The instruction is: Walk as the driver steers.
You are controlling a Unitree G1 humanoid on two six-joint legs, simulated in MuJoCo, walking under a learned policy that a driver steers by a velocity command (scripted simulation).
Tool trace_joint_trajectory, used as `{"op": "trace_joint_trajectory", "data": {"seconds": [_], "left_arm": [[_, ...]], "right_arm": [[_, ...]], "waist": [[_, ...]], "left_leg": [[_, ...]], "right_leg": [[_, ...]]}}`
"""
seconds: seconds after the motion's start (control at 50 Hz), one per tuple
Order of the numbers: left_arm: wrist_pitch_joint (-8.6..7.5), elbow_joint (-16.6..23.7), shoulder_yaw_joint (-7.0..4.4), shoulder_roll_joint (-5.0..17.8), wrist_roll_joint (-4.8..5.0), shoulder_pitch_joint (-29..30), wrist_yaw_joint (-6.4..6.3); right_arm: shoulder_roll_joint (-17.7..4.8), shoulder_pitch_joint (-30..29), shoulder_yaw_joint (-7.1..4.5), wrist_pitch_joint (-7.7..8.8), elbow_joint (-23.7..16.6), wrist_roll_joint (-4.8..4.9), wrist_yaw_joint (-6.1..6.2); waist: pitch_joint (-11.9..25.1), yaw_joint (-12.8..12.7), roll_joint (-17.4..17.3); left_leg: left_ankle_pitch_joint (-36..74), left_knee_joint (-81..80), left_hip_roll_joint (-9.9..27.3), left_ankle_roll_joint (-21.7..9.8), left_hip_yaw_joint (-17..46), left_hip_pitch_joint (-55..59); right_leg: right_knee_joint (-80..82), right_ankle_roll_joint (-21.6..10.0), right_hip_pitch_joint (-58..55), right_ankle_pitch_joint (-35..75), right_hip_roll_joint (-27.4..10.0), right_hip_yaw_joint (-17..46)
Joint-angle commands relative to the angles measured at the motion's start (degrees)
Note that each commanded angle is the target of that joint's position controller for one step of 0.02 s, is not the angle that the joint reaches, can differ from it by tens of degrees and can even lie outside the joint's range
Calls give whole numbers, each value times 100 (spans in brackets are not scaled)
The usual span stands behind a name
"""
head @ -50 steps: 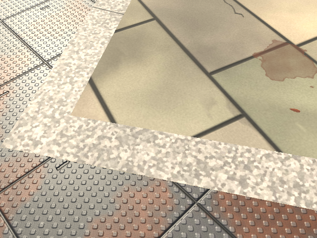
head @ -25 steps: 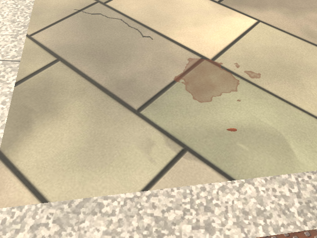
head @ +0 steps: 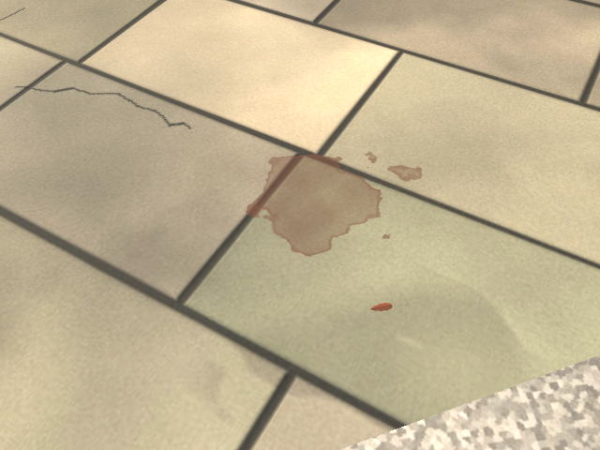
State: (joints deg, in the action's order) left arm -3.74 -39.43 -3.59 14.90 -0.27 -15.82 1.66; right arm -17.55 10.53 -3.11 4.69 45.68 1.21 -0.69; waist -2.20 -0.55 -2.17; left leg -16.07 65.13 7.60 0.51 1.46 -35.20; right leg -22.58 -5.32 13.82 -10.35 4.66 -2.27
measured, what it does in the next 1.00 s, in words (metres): walks ahead, turning left: left foot, then right foot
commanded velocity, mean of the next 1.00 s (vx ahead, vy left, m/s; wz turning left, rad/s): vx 0.50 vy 0.00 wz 0.46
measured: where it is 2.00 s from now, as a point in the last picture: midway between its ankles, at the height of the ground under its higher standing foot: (175, 301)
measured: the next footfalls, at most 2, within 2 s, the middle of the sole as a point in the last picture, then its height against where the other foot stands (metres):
left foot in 0.34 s outside the picture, level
right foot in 0.82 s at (305, 357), level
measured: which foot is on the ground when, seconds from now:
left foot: up 0.00-0.32, down 0.34-0.82, up 0.84-1.00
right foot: down 0.00-0.36, up 0.38-0.80, down 0.82-1.00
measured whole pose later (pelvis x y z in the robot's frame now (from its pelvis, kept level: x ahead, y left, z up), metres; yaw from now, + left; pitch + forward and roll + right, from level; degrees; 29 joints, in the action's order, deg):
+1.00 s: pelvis +0.58 +0.11 +0.00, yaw +33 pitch +2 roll -1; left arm -5.8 -41.1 -3.3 14.8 -0.6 -14.4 0.2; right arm -18.1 15.7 -4.1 0.9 38.2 1.5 -0.1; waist -0.4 -1.2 -3.3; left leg -19.2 68.0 1.6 -0.3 3.7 -30.7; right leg -24.6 -1.3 14.7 -11.4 1.1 -3.7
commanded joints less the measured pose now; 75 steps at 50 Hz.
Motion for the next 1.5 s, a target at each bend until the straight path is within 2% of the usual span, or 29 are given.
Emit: {"op": "trace_joint_trajectory", "data": {"seconds": [0.02,0.14,0.24,0.3,0.34,0.36,0.38,0.4,0.42,0.46,0.54,0.64,0.74,0.8,0.82,0.84,0.86,0.88,0.92,0.96,1.24,1.3,1.32,1.34,1.36,1.38,1.4,1.44,1.5], "left_arm": [[-230,245,-214,805,-45,141,-70],[-250,-40,-205,852,-42,-54,-165],[-82,-322,-264,941,46,-378,-217],[64,-271,-325,1183,75,-184,-330],[119,-226,-298,1209,89,-33,-407],[32,-100,-155,856,-69,-231,-412],[-155,113,36,306,-84,-718,-281],[-362,123,-69,889,98,-160,-157],[-447,296,-70,943,254,321,-106],[-434,318,-92,875,-10,588,-193],[-205,315,-75,716,-59,246,-227],[-218,528,59,444,-38,1260,-204],[-346,632,-63,753,80,1599,-75],[-428,427,-239,1005,43,660,-104],[-447,379,-328,1301,-62,-123,-157],[-364,165,-446,1772,-140,-638,-139],[-338,217,-356,1298,3,-605,-108],[-302,270,-259,956,28,-396,-138],[-233,246,-156,701,-33,21,-153],[-261,175,-120,606,-51,158,-172],[-92,-531,-309,1244,121,-237,-222],[8,-551,-390,1505,211,-173,-268],[58,-516,-391,1526,236,-50,-295],[44,-449,-332,1379,222,-19,-321],[-40,-136,-101,632,-108,-486,-270],[-209,-37,-14,774,-58,-459,-203],[-263,60,-131,1180,147,168,-162],[-252,70,-90,1052,46,403,-253],[-27,35,-119,1067,-27,124,-314]], "right_arm": [[-377,225,-103,-104,-195,-27,37],[-157,-601,-34,-31,-418,5,-101],[-100,-1114,9,-4,-799,-8,-303],[-343,-712,-106,-38,-901,-23,-367],[-871,742,-379,-75,-645,-14,-276],[-1405,1476,-512,-134,-554,-11,-141],[-1562,1268,-507,-79,-674,15,-165],[-1106,1389,-395,-96,-697,7,-168],[-869,1190,-336,-90,-700,-7,-143],[-593,540,-242,-85,-822,-12,-123],[-697,316,-269,-74,-943,-67,-9],[-856,588,-322,-166,-838,18,123],[-824,909,-322,-258,-739,43,155],[-593,703,-263,-257,-844,-2,146],[-248,706,-136,-226,-953,-69,120],[79,1478,-25,-172,-1136,67,121],[-482,1499,-110,-169,-1000,112,135],[-808,931,-210,-204,-1037,78,134],[-707,344,-236,-241,-1182,-55,122],[-534,478,-237,-289,-1216,41,56],[-108,-1130,-93,-274,-1663,37,-268],[-413,-674,-258,-322,-1656,-13,-286],[-644,100,-399,-340,-1465,-30,-258],[-975,1028,-574,-371,-1238,-49,-162],[-1662,1138,-675,-379,-1229,-79,-41],[-1614,1086,-602,-301,-1520,-113,-72],[-1215,902,-476,-257,-1511,-135,-116],[-870,378,-384,-223,-1436,-7,-95],[-861,-82,-365,-253,-1462,-151,-16]], "waist": [[281,140,440],[-82,-248,460],[-264,-437,438],[218,-86,792],[1034,757,680],[1693,894,-277],[2455,331,-1425],[2506,787,-518],[1657,757,-238],[680,289,490],[497,-74,13],[400,317,-267],[410,402,-441],[708,-164,-536],[1410,-501,19],[2080,-184,1976],[1779,-293,1685],[1076,-457,1095],[330,-337,556],[230,-120,947],[-249,-452,581],[160,-22,842],[516,445,774],[976,922,539],[1536,418,-1100],[2811,494,-1105],[2417,690,-366],[1141,283,252],[822,-169,-111]], "left_leg": [[809,-433,202,118,244,-405],[2572,-2397,-183,11,92,-367],[1805,-3041,-360,-270,-176,-868],[815,-3034,-836,-582,-682,-26],[1119,-3420,-1154,-967,-623,2195],[1669,-3355,-22,-1399,1078,3966],[860,-4185,1214,-2684,4451,5782],[270,-4558,1051,-2358,4245,5920],[409,-4604,840,-2070,3318,5229],[1577,-4796,362,-1733,2214,3566],[2498,-5103,70,-1820,1634,2289],[1886,-4961,-378,-1381,1181,1863],[1053,-4407,-67,-1178,2040,2477],[1243,-3478,-308,-853,2120,2372],[686,-2016,-654,-633,1657,1806],[-1612,-149,-1427,-268,857,-158],[-1691,723,-982,-183,928,-954],[-1144,1010,-786,-143,852,-1156],[-461,706,-468,-113,648,-915],[-201,450,-241,-77,571,-531],[1363,-2665,-343,-254,-309,-361],[511,-2864,-855,-628,-751,630],[697,-3201,-1119,-803,-857,1576],[1480,-3569,-1127,-1023,-553,3130],[2984,-3318,477,-1842,1966,5400],[3041,-4091,1441,-2735,4338,5978],[3471,-4163,1180,-2382,3408,5575],[3819,-4207,610,-1874,2097,3935],[4575,-4503,385,-1898,1667,2398]], "right_leg": [[1332,-965,-335,1742,-1675,981],[1543,-502,-742,1479,-1537,-21],[1043,-413,-1963,2387,-1936,-232],[-27,-184,-2251,5115,-1948,-471],[-2122,136,-1451,5385,-1645,-745],[-4017,378,36,2653,-1238,-792],[-5981,735,2374,-2254,95,173],[-6152,549,3018,-2084,-300,1061],[-5821,453,3252,-1656,-537,924],[-4727,491,2794,-1082,-955,730],[-3827,837,2147,-772,-1055,583],[-1651,1009,1660,1069,-669,436],[-654,822,1267,1012,-440,668],[-275,413,-113,730,-573,639],[-323,43,-1435,362,-1476,1477],[187,-892,-3185,-939,-2735,4094],[491,-908,-3090,-2246,-2903,4825],[557,-667,-2484,-2194,-2655,3954],[736,-416,-1327,-749,-2121,2538],[975,-413,-833,-124,-1932,1850],[1100,-226,-1611,1924,-2048,-470],[-19,-61,-1904,4632,-2065,-803],[-1074,69,-1724,5243,-1912,-947],[-2515,338,-799,4541,-1661,-1032],[-4756,747,1786,-765,-829,-916],[-6083,859,2574,-2830,-172,409],[-6117,787,2860,-2354,-552,850],[-5225,781,2774,-1637,-923,668],[-4565,941,1884,-1381,-977,668]]}}
Velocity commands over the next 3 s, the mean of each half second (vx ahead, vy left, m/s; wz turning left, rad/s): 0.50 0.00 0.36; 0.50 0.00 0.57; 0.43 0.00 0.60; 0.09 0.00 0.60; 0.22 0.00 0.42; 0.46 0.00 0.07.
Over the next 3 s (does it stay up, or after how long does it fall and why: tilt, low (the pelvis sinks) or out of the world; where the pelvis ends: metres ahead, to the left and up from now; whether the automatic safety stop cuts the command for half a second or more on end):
stays up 0.91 0.73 0.01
